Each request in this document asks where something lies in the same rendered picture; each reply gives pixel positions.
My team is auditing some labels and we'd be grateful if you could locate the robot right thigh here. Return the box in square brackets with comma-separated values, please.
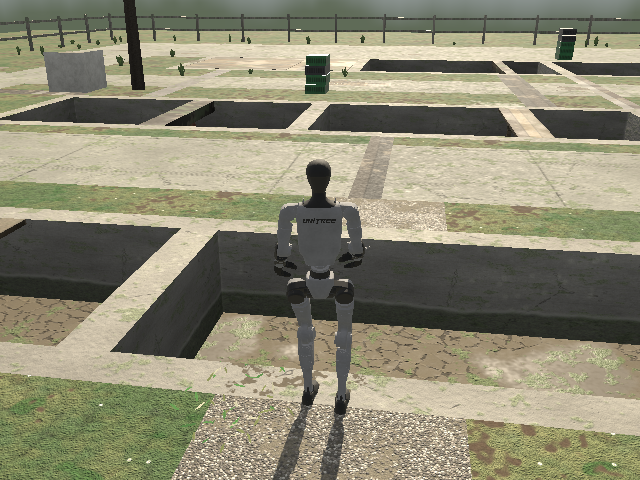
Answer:
[334, 279, 354, 350]

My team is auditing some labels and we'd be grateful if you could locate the robot left forearm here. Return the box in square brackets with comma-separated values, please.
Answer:
[274, 243, 288, 268]

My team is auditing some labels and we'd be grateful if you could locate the robot right forearm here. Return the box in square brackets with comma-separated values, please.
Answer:
[351, 239, 365, 261]

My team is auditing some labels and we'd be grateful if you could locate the robot right upper arm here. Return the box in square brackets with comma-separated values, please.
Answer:
[340, 202, 363, 255]

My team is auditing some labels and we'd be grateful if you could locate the robot left hand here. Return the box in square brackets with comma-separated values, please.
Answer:
[274, 261, 297, 277]

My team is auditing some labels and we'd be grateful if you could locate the humanoid robot torso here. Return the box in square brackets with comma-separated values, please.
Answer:
[296, 198, 343, 299]

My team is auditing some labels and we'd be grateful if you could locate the robot right hand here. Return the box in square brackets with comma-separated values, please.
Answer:
[338, 252, 362, 268]

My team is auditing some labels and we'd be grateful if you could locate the robot left upper arm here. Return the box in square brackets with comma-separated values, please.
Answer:
[277, 203, 298, 257]

